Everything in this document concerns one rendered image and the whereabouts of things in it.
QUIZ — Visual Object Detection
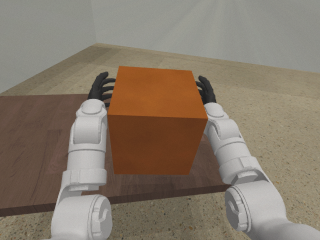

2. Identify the robot left forearm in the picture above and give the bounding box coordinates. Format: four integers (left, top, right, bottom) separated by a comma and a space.
51, 99, 108, 235

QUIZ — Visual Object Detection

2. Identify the robot right upper arm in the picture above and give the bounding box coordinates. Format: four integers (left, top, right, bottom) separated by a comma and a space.
224, 180, 320, 240

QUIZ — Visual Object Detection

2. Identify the robot right forearm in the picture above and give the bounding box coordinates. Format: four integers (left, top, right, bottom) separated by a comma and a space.
203, 102, 287, 216

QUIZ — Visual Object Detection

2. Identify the right robot hand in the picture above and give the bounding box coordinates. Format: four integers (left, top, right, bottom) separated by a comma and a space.
195, 75, 217, 105

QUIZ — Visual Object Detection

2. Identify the robot left upper arm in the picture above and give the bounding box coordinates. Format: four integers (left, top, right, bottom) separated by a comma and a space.
41, 194, 113, 240

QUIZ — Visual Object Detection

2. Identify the table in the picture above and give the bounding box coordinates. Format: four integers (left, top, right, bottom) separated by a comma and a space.
0, 93, 232, 217

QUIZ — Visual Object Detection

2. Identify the carton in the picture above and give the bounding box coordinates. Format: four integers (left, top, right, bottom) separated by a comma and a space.
107, 66, 208, 175

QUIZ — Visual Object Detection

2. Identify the left robot hand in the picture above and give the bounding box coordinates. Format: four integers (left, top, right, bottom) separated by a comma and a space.
87, 71, 116, 108

